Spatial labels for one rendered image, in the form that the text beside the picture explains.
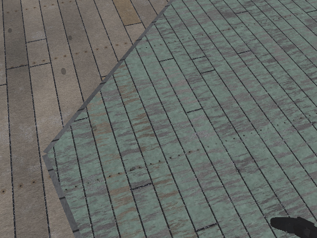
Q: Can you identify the right robot hand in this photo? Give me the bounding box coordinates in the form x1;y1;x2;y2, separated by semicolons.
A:
270;216;317;238

